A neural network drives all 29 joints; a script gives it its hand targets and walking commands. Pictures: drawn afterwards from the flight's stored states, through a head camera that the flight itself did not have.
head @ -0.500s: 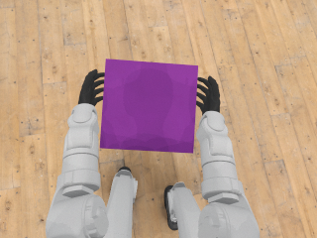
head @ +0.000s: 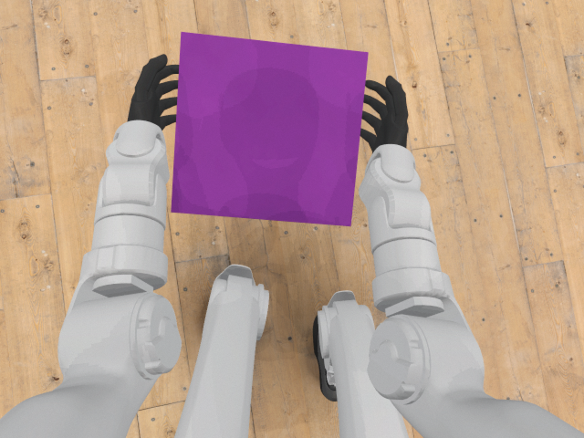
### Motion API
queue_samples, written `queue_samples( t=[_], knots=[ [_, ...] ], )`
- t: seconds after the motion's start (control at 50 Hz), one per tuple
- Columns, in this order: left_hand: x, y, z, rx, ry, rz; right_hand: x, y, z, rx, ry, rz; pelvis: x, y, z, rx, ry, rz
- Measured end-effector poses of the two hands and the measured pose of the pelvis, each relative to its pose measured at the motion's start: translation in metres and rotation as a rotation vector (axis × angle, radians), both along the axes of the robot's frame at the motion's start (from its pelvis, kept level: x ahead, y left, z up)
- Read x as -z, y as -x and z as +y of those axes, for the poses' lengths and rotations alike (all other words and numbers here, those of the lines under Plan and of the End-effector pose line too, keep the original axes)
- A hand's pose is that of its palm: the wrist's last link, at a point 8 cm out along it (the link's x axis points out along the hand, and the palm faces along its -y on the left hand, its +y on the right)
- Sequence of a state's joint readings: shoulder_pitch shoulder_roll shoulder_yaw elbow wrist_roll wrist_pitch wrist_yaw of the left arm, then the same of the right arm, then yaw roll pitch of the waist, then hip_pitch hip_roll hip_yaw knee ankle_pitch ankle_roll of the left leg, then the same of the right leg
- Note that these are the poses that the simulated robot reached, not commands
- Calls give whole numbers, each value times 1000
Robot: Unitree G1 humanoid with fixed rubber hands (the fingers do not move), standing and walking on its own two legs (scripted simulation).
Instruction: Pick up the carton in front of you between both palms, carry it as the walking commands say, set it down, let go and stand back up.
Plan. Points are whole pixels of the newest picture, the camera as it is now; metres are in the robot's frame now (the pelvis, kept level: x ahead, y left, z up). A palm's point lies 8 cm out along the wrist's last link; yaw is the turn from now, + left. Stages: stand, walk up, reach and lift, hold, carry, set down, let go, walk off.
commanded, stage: set down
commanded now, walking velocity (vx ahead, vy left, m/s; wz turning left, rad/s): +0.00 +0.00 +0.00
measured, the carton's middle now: (269, 144) +0.48 +0.10 -0.19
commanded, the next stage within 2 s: none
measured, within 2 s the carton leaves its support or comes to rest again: rests again in 1.32 s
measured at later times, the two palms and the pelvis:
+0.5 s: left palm (158, 134) +0.47 +0.28 -0.25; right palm (340, 149) +0.51 -0.01 -0.24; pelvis -0.02 -0.01 -0.10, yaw -3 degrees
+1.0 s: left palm (167, 143) +0.47 +0.28 -0.31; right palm (336, 158) +0.51 -0.02 -0.30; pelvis -0.03 +0.00 -0.13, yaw -5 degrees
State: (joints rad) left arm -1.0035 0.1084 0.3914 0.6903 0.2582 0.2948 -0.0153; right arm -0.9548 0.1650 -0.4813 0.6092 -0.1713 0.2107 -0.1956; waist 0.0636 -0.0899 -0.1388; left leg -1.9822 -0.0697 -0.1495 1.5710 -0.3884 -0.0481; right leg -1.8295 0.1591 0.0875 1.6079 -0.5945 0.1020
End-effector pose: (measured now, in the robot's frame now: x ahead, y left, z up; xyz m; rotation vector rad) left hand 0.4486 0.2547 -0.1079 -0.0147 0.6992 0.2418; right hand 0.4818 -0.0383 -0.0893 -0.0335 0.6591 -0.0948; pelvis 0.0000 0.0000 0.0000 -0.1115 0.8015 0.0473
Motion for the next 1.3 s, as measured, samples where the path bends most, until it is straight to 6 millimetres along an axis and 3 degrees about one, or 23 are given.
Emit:
queue_samples(
  t=[0.26,0.6,0.76,1.08,1.3],
  knots=[
    [74,-11,15,2,-16,38,72,-16,16,-21,16,28,55,16,-3,14,17,8],
    [170,-25,31,23,-33,103,174,-27,28,-57,-10,88,110,24,-3,67,6,-44],
    [183,-35,32,35,-29,103,196,-31,25,-68,-26,86,123,22,1,94,-12,-72],
    [206,-22,23,57,-11,131,215,-27,13,-106,-21,107,137,29,-4,129,-38,-113],
    [209,-26,18,77,7,126,224,-31,5,-133,-21,111,144,36,-7,143,-58,-140]
  ],
)
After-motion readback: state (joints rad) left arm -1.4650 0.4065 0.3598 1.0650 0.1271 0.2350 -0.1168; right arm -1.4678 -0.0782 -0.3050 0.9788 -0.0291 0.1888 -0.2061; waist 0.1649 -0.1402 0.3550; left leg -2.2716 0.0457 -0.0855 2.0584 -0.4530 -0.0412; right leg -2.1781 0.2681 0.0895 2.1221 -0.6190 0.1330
